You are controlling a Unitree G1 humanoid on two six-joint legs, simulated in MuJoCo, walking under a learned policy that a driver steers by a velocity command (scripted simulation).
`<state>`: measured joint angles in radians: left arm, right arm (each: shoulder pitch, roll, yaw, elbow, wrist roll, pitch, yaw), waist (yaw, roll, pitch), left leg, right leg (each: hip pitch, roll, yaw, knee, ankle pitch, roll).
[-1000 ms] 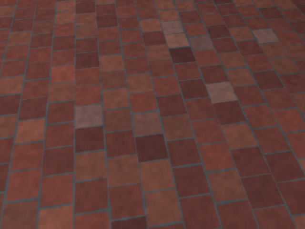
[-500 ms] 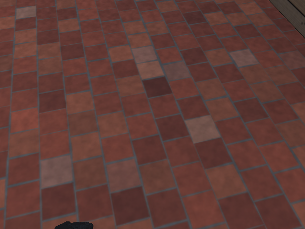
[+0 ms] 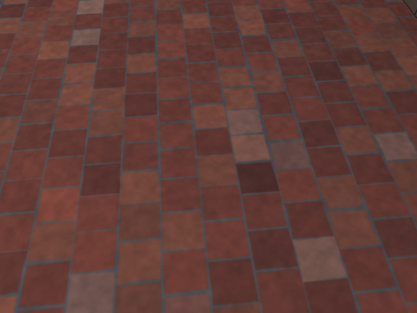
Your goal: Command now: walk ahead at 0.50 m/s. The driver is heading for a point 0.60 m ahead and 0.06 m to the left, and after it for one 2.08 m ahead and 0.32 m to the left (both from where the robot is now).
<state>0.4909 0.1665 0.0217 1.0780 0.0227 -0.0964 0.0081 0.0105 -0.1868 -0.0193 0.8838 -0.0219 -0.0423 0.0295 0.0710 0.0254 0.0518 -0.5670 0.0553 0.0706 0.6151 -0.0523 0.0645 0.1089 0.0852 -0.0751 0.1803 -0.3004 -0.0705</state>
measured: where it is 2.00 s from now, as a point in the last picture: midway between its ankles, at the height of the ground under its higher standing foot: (185, 155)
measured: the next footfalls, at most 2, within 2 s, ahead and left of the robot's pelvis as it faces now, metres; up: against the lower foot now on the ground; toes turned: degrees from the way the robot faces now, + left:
left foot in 0.08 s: +0.21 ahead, +0.10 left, +0.00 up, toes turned +4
right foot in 0.64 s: +0.51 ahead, -0.09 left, +0.00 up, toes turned -4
